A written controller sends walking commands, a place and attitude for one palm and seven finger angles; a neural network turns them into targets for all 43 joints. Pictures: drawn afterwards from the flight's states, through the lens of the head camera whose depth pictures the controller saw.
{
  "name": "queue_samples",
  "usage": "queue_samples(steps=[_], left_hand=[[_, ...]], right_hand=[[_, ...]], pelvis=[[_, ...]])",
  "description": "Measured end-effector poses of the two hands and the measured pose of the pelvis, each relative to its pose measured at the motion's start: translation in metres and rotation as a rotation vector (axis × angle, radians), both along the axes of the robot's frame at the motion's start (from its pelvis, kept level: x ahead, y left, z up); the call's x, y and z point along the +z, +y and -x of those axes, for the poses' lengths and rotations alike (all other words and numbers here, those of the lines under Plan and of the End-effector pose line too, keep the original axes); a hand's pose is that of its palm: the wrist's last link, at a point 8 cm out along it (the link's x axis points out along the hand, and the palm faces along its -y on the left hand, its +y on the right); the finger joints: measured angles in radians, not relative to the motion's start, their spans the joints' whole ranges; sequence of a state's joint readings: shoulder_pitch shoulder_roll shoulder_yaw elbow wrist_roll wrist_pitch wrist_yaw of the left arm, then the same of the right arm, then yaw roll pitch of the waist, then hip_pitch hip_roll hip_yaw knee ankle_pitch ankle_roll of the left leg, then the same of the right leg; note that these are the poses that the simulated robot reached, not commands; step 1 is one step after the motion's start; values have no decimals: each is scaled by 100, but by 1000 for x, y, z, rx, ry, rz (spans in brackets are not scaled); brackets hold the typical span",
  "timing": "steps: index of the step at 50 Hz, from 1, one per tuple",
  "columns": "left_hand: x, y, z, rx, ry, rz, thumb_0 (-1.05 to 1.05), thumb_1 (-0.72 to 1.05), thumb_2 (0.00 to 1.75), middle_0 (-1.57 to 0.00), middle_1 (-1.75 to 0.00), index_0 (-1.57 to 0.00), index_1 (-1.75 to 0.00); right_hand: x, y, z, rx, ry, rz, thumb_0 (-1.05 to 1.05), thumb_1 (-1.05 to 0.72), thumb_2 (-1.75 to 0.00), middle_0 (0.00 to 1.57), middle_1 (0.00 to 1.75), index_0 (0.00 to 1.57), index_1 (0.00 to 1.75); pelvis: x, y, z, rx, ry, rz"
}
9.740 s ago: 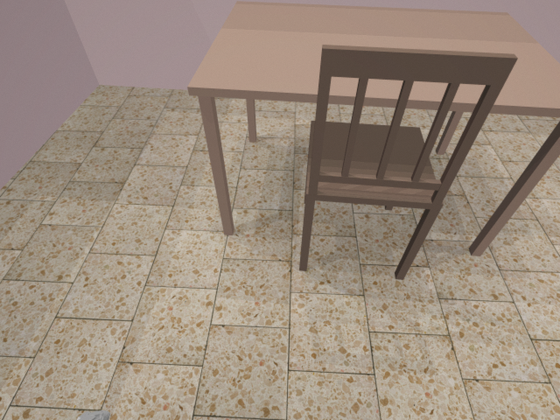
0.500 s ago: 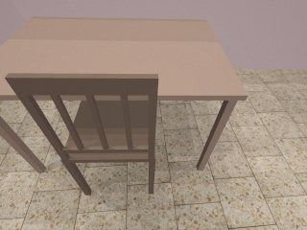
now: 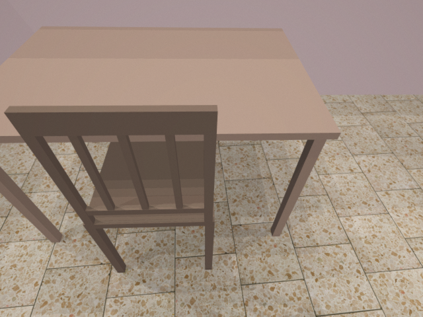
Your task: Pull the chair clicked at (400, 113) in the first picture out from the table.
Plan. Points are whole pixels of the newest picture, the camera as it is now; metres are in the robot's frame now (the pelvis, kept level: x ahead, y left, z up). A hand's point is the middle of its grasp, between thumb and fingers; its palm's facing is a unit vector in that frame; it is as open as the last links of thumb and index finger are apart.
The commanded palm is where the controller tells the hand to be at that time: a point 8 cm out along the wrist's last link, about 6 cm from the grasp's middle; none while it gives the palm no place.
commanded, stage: look again from close up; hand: left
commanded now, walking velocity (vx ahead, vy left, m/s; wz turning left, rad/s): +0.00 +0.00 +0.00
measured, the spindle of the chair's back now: (135, 176) +0.46 +0.23 -0.07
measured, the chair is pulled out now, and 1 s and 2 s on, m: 0.00 0.00 0.00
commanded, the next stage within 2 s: none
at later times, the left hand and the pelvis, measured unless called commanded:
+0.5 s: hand out of the picture -0.02 +0.15 -0.18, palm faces +0.03 -0.99 -0.16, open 7.4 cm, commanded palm none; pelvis +0.01 +0.00 +0.00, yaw +0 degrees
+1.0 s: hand out of the picture -0.01 +0.14 -0.17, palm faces +0.04 -0.99 -0.17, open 7.4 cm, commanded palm none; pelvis +0.02 -0.01 +0.00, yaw +0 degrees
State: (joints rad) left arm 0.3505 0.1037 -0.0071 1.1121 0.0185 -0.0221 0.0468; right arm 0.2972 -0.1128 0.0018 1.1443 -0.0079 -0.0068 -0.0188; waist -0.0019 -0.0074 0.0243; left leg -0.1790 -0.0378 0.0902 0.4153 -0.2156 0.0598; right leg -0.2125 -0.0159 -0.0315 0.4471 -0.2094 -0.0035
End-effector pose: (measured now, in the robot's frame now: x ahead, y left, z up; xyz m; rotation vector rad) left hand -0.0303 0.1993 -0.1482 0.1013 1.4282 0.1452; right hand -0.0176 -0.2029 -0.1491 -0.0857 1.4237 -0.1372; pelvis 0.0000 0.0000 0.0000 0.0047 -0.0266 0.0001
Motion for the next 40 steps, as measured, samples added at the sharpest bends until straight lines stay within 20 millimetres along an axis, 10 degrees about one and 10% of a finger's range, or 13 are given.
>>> queue_samples(steps=[40], left_hand=[[3, -1, -7, 2, 24, -4, 0, 91, 90, -20, -30, -20, -30]], right_hand=[[1, 1, -5, -10, 13, -3, 0, -90, -90, 20, 30, 20, 30]], pelvis=[[2, -2, -15, -8, 5, -1]])
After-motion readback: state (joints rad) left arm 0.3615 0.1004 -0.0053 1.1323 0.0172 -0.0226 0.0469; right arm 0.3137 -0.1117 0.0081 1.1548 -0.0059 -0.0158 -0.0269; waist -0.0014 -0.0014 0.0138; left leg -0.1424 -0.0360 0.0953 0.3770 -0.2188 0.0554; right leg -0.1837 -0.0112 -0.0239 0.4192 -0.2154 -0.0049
